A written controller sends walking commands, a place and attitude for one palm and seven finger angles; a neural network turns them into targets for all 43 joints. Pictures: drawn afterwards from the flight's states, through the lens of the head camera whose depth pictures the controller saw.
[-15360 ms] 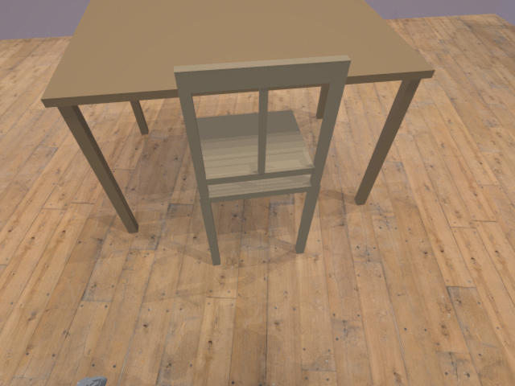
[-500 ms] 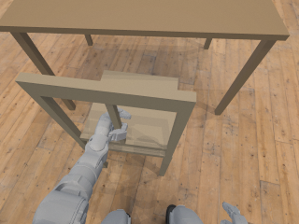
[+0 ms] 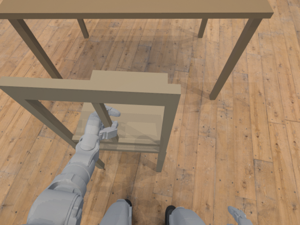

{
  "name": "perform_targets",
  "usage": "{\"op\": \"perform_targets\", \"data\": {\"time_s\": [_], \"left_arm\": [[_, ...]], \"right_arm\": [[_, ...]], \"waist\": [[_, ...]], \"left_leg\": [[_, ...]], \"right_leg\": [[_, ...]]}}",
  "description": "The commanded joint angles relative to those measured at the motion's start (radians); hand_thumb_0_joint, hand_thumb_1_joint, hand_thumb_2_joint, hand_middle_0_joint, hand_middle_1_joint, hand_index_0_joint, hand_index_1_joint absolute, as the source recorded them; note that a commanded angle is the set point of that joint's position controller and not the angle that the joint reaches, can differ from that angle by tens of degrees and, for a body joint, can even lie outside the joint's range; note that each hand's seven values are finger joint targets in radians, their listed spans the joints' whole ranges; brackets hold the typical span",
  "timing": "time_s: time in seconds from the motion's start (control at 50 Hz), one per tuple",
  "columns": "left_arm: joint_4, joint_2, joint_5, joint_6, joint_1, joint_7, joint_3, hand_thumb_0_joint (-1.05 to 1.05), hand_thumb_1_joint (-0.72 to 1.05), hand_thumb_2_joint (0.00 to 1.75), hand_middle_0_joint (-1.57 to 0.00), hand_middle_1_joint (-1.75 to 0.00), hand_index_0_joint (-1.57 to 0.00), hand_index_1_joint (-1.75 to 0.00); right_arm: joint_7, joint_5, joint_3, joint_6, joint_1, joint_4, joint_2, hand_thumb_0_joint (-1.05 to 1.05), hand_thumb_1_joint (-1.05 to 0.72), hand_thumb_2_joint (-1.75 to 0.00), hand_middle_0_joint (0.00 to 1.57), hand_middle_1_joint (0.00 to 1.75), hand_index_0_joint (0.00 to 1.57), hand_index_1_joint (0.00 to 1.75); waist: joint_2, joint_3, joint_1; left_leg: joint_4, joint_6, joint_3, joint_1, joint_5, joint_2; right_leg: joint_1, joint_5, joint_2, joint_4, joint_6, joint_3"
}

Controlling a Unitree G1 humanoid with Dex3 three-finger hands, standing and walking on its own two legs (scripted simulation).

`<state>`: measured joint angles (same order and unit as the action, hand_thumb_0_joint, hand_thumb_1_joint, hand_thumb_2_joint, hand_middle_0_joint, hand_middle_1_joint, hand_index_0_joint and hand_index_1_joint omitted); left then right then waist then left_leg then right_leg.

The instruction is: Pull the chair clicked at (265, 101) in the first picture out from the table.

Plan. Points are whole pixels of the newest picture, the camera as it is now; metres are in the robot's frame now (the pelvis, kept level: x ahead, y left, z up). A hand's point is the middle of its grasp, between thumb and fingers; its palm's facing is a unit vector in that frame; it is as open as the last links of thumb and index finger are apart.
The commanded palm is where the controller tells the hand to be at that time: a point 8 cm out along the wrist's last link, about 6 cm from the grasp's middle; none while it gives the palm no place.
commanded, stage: step backward, pulling the chair out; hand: left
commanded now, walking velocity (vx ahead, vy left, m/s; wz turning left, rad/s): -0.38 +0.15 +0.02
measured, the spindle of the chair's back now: (108, 123) +0.39 +0.15 -0.07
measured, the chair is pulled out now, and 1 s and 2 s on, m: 0.32 0.63 0.70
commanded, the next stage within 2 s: stop walking, hand still on the chair in 0.64 s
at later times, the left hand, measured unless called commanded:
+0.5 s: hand (106, 178) +0.23 +0.13 -0.06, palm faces -0.01 -0.98 -0.20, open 5.4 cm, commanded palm +0.23 +0.18 -0.06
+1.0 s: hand out of the picture +0.06 +0.14 -0.06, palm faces +0.02 -0.98 -0.19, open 5.3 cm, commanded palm +0.04 +0.19 -0.04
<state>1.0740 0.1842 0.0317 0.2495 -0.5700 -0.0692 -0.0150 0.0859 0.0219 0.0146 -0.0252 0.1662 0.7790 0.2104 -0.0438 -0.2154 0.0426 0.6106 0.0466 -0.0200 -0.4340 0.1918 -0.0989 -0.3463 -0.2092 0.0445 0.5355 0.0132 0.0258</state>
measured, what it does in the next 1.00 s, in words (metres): walks backwards: left foot, then right foot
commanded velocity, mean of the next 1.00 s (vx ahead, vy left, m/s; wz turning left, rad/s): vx -0.18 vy -0.02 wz -0.01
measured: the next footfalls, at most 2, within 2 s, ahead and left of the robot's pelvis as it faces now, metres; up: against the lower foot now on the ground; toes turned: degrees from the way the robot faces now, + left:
left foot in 0.20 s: -0.04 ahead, +0.15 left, +0.00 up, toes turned +2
right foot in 0.36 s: -0.03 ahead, -0.12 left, +0.00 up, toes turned +1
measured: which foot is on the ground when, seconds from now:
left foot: up 0.00-0.18, down 0.20-0.44, up 0.46-0.62, down 0.64-1.00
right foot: down 0.00-0.24, up 0.26-0.34, down 0.36-0.66, up 0.68-0.88, down 0.90-1.00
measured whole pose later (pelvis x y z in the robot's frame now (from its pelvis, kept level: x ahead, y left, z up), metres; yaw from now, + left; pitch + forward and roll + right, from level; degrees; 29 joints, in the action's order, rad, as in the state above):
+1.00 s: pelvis -0.26 -0.01 +0.00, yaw -1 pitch -1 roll -2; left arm 0.87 0.19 0.05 0.14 -0.30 -0.06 -0.03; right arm 0.09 0.03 -0.03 -0.04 0.23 0.75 0.20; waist -0.05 -0.15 0.03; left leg 0.59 0.03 -0.01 -0.36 0.26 -0.09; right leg -0.23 -0.26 0.01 0.51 -0.02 0.01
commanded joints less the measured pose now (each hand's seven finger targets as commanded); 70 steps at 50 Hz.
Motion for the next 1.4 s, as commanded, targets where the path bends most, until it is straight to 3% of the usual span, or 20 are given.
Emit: {"op": "perform_targets", "data": {"time_s": [0.0, 0.04, 0.14, 0.22, 0.26, 0.3, 0.36, 0.4, 0.46, 0.58, 0.66, 0.68, 0.72, 0.74, 0.82, 0.88, 0.92, 0.94, 1.18, 1.38], "left_arm": [[-0.172, 0.218, -0.027, 0.054, -0.305, -0.023, -0.05, 0.0, 0.9, 0.9, -0.5, -1.45, -0.5, -1.45], [-0.17, 0.195, -0.023, 0.028, -0.274, -0.029, -0.055, 0.0, 0.9, 0.9, -0.5, -1.45, -0.5, -1.45], [-0.165, 0.145, -0.003, 0.001, -0.279, -0.026, -0.02, 0.0, 0.9, 0.9, -0.5, -1.45, -0.5, -1.45], [-0.303, 0.066, -0.005, 0.029, -0.435, -0.005, 0.035, 0.0, 0.9, 0.9, -0.5, -1.45, -0.5, -1.45], [-0.253, 0.058, -0.01, 0.032, -0.416, -0.015, 0.019, 0.0, 0.9, 0.9, -0.5, -1.45, -0.5, -1.45], [-0.212, 0.05, -0.018, 0.048, -0.405, -0.018, 0.024, 0.0, 0.9, 0.9, -0.5, -1.45, -0.5, -1.45], [-0.175, 0.088, -0.036, 0.061, -0.393, -0.012, 0.018, 0.0, 0.9, 0.9, -0.5, -1.45, -0.5, -1.45], [-0.178, 0.19, -0.026, 0.069, -0.379, -0.024, -0.033, 0.0, 0.9, 0.9, -0.5, -1.45, -0.5, -1.45], [-0.115, 0.219, -0.023, 0.03, -0.29, -0.022, -0.051, 0.0, 0.9, 0.9, -0.5, -1.45, -0.5, -1.45], [-0.119, 0.147, -0.001, 0.001, -0.275, -0.015, -0.024, 0.0, 0.9, 0.9, -0.5, -1.45, -0.5, -1.45], [-0.217, 0.08, 0.008, 0.016, -0.403, -0.004, 0.015, 0.0, 0.9, 0.9, -0.5, -1.45, -0.5, -1.45], [-0.206, 0.076, 0.016, 0.012, -0.403, -0.007, 0.007, 0.0, 0.9, 0.9, -0.5, -1.45, -0.5, -1.45], [-0.19, 0.083, 0.026, 0.007, -0.414, -0.01, -0.002, 0.0, 0.9, 0.9, -0.5, -1.45, -0.5, -1.45], [-0.343, 0.061, 0.012, 0.012, -0.306, -0.003, 0.016, 0.0, 0.9, 0.9, -0.5, -1.45, -0.5, -1.45], [-0.403, 0.096, -0.002, -0.028, -0.155, 0.009, 0.012, 0.0, 0.9, 0.9, -0.5, -1.45, -0.5, -1.45], [-0.46, 0.129, -0.019, -0.031, -0.077, 0.004, -0.007, 0.0, 0.9, 0.9, -0.5, -1.45, -0.5, -1.45], [-0.412, 0.21, -0.01, -0.066, -0.047, -0.014, -0.062, 0.0, 0.9, 0.9, -0.5, -1.45, -0.5, -1.45], [-0.408, 0.194, -0.009, -0.067, -0.039, -0.018, -0.056, 0.0, 0.9, 0.9, -0.5, -1.45, -0.5, -1.45], [-0.49, 0.069, -0.02, -0.034, 0.181, -0.014, 0.016, 0.0, 0.9, 0.9, -0.5, -1.45, -0.5, -1.45], [-0.621, 0.066, -0.035, -0.049, 0.342, -0.024, 0.032, 0.0, 0.9, 0.9, -0.5, -1.45, -0.5, -1.45]], "right_arm": [[0.037, 0.011, 0.052, -0.037, 0.01, -0.088, 0.155, 0.0, -0.9, -0.9, 0.2, 0.3, 0.2, 0.3], [0.038, 0.001, 0.034, -0.043, 0.03, -0.068, 0.154, 0.0, -0.9, -0.9, 0.2, 0.3, 0.2, 0.3], [0.06, 0.007, 0.029, -0.046, 0.091, -0.049, 0.179, 0.0, -0.9, -0.9, 0.2, 0.3, 0.2, 0.3], [0.048, -0.022, 0.046, -0.029, 0.056, -0.095, 0.166, 0.0, -0.9, -0.9, 0.2, 0.3, 0.2, 0.3], [0.033, -0.032, 0.047, -0.03, 0.078, -0.081, 0.154, 0.0, -0.9, -0.9, 0.2, 0.3, 0.2, 0.3], [0.016, -0.022, 0.057, -0.041, 0.114, -0.054, 0.168, 0.0, -0.9, -0.9, 0.2, 0.3, 0.2, 0.3], [0.012, -0.017, 0.053, -0.044, 0.093, -0.039, 0.175, 0.0, -0.9, -0.9, 0.2, 0.3, 0.2, 0.3], [0.03, 0.003, 0.067, -0.045, 0.11, -0.036, 0.176, 0.0, -0.9, -0.9, 0.2, 0.3, 0.2, 0.3], [0.038, 0.011, 0.05, -0.055, 0.041, -0.057, 0.163, 0.0, -0.9, -0.9, 0.2, 0.3, 0.2, 0.3], [0.053, 0.01, 0.02, -0.065, 0.112, -0.036, 0.17, 0.0, -0.9, -0.9, 0.2, 0.3, 0.2, 0.3], [0.045, -0.013, 0.027, -0.053, 0.045, -0.106, 0.178, 0.0, -0.9, -0.9, 0.2, 0.3, 0.2, 0.3], [0.043, -0.014, 0.032, -0.048, 0.066, -0.089, 0.169, 0.0, -0.9, -0.9, 0.2, 0.3, 0.2, 0.3], [0.033, -0.006, 0.047, -0.051, 0.1, -0.07, 0.182, 0.0, -0.9, -0.9, 0.2, 0.3, 0.2, 0.3], [0.012, -0.008, 0.056, -0.053, 0.101, -0.123, 0.178, 0.0, -0.9, -0.9, 0.2, 0.3, 0.2, 0.3], [0.006, -0.006, 0.032, -0.062, 0.091, -0.141, 0.175, 0.0, -0.9, -0.9, 0.2, 0.3, 0.2, 0.3], [0.013, 0.0, 0.017, -0.074, 0.061, -0.155, 0.149, 0.0, -0.9, -0.9, 0.2, 0.3, 0.2, 0.3], [0.021, 0.016, 0.033, -0.054, 0.056, -0.148, 0.162, 0.0, -0.9, -0.9, 0.2, 0.3, 0.2, 0.3], [0.026, 0.012, 0.023, -0.047, 0.035, -0.151, 0.146, 0.0, -0.9, -0.9, 0.2, 0.3, 0.2, 0.3], [0.036, -0.013, 0.003, -0.028, -0.019, -0.182, 0.107, 0.0, -0.9, -0.9, 0.2, 0.3, 0.2, 0.3], [0.028, -0.018, -0.007, -0.073, -0.006, -0.2, 0.115, 0.0, -0.9, -0.9, 0.2, 0.3, 0.2, 0.3]], "waist": [[0.161, 0.532, -0.029], [0.133, 0.527, -0.023], [0.183, 0.534, -0.003], [-0.208, 0.541, -0.005], [-0.163, 0.493, -0.01], [-0.096, 0.526, 0.004], [-0.079, 0.492, 0.004], [0.109, 0.589, 0.021], [0.182, 0.537, -0.033], [0.238, 0.526, -0.007], [-0.269, 0.468, -0.029], [-0.17, 0.47, -0.019], [0.004, 0.482, -0.023], [-0.081, 0.483, -0.027], [-0.178, 0.461, -0.023], [-0.086, 0.468, -0.011], [0.194, 0.465, -0.006], [0.183, 0.429, -0.007], [0.072, 0.239, -0.019], [-0.012, 0.373, -0.04]], "left_leg": [[0.322, -0.002, -0.055, 0.018, 0.322, 0.071], [0.287, -0.002, -0.097, 0.023, 0.311, 0.064], [-0.181, -0.015, -0.007, 0.19, 0.045, 0.024], [-0.219, -0.151, -0.188, 0.25, -0.445, -0.214], [-0.149, -0.188, -0.214, 0.33, -0.657, -0.248], [-0.021, -0.158, -0.173, 0.47, -0.868, -0.225], [0.001, -0.088, -0.102, 0.287, -0.603, -0.154], [0.063, -0.017, 0.002, 0.175, -0.25, -0.045], [0.318, 0.002, -0.058, 0.024, 0.356, 0.073], [-0.128, -0.019, 0.036, 0.225, 0.162, 0.067], [-0.333, -0.207, -0.306, 0.113, -0.049, -0.283], [-0.269, -0.235, -0.295, 0.178, -0.274, -0.29], [-0.129, -0.219, -0.23, 0.397, -0.636, -0.271], [-0.127, -0.205, -0.201, 0.438, -0.638, -0.245], [-0.117, -0.163, -0.177, 0.331, -0.298, -0.178], [-0.064, -0.084, -0.049, 0.29, -0.063, -0.061], [-0.029, -0.038, 0.023, 0.217, 0.139, 0.023], [-0.024, -0.037, 0.03, 0.209, 0.17, 0.047], [-0.175, -0.087, -0.062, 0.261, 0.156, 0.011], [-0.233, -0.095, -0.073, 0.31, -0.096, -0.037]], "right_leg": [[0.186, 0.359, -0.403, -0.186, 0.098, -0.304], [0.205, 0.405, -0.395, -0.144, 0.128, -0.252], [0.217, 0.385, -0.263, -0.065, 0.02, -0.132], [0.069, -0.05, -0.101, 0.222, -0.038, -0.037], [-0.021, -0.219, -0.087, 0.25, -0.016, -0.058], [0.005, -0.048, -0.093, 0.07, -0.007, -0.063], [0.137, 0.267, -0.125, -0.032, -0.008, -0.075], [0.26, 0.589, -0.231, -0.042, 0.016, -0.183], [0.164, 0.316, -0.403, -0.175, 0.115, -0.319], [0.106, 0.092, -0.26, -0.151, 0.013, -0.154], [0.013, -0.219, -0.072, 0.406, -0.037, -0.033], [-0.021, -0.24, -0.064, 0.499, -0.033, -0.068], [-0.104, -0.284, -0.063, 0.343, -0.025, -0.06], [-0.074, -0.265, -0.063, 0.264, -0.024, -0.047], [0.127, -0.135, -0.062, -0.051, -0.018, -0.026], [0.209, 0.016, -0.118, -0.206, 0.001, -0.066], [0.208, -0.063, -0.202, -0.205, 0.043, -0.19], [0.164, -0.153, -0.233, -0.223, 0.052, -0.212], [-0.025, -0.318, -0.141, -0.195, 0.011, -0.107], [0.115, -0.013, -0.1, -0.126, -0.016, -0.058]]}}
